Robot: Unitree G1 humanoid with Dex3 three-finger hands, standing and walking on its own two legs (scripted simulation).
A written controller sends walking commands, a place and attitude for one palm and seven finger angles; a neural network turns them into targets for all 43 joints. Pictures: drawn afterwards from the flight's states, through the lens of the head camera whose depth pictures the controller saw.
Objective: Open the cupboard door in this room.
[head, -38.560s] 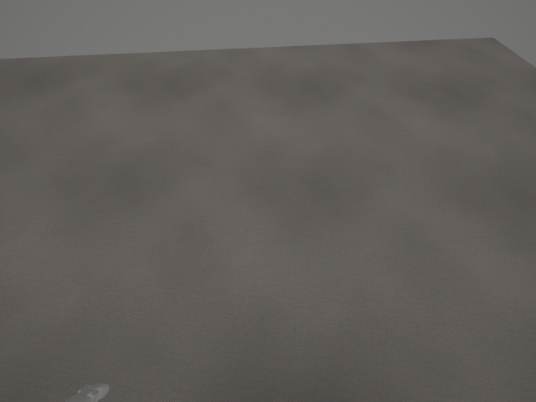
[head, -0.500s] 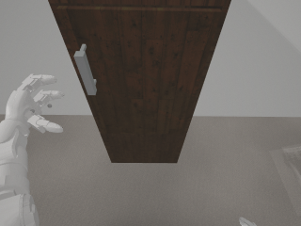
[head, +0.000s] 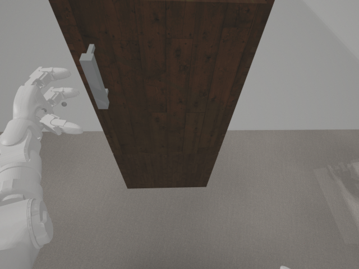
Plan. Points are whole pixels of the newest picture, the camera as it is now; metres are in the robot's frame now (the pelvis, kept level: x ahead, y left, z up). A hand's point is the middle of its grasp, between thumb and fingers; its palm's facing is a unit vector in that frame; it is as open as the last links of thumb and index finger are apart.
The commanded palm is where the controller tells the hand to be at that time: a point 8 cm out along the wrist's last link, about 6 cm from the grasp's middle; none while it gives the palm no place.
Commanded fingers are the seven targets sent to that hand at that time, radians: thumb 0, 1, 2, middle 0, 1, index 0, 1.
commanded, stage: move the hooked fingers beside the handle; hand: left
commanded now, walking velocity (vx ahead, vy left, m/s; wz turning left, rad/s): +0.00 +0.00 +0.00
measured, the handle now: (97, 78) +0.54 +0.20 +0.10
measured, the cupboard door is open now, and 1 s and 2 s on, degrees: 0 0 0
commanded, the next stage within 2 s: slide the fingers in behind the handle in 1.24 s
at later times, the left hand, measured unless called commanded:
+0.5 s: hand (68, 87) +0.49 +0.25 +0.12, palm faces +0.01 -1.00 +0.00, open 14.0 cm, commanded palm +0.46 +0.30 +0.11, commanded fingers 0.00 -0.50 0.30 -0.30 -1.20 -0.30 -1.20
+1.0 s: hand (65, 93) +0.47 +0.25 +0.11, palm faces +0.01 -1.00 +0.01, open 14.0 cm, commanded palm +0.45 +0.30 +0.10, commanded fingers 0.00 -0.50 0.30 -0.30 -1.20 -0.30 -1.20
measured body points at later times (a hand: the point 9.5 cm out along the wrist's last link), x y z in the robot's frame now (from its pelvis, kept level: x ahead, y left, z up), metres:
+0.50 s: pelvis +0.00 +0.00 -0.01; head +0.10 +0.01 +0.43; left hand +0.48 +0.30 +0.12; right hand -0.01 -0.29 -0.11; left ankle +0.00 +0.09 -0.72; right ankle -0.01 -0.11 -0.72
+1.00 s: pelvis +0.01 +0.00 -0.01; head +0.09 +0.02 +0.44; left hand +0.47 +0.31 +0.11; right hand +0.04 -0.27 -0.11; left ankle +0.00 +0.09 -0.72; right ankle -0.01 -0.11 -0.72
